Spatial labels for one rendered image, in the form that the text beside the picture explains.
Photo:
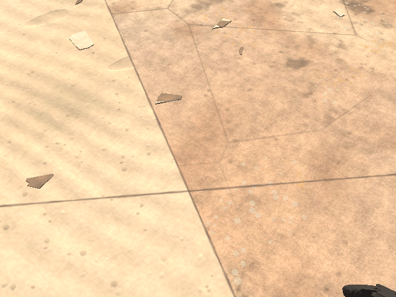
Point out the robot right hand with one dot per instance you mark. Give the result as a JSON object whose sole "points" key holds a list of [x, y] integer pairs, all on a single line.
{"points": [[367, 291]]}

